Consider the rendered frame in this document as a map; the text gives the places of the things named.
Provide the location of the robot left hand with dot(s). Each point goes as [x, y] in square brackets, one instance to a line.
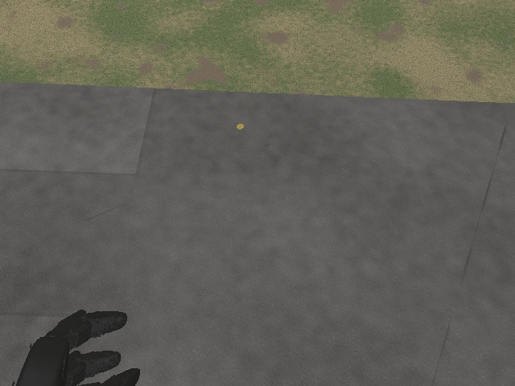
[49, 363]

